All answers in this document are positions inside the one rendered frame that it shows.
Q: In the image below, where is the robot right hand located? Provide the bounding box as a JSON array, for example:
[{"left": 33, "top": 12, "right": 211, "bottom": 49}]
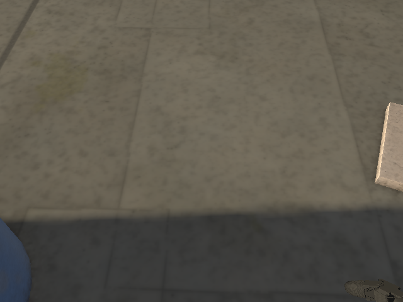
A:
[{"left": 344, "top": 279, "right": 403, "bottom": 302}]

